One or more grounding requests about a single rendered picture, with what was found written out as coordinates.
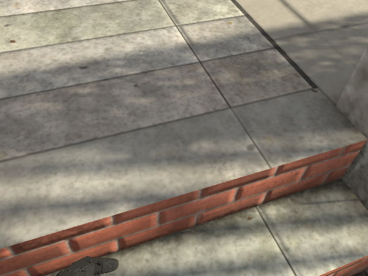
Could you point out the robot left hand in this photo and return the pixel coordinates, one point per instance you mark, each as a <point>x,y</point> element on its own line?
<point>88,266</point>

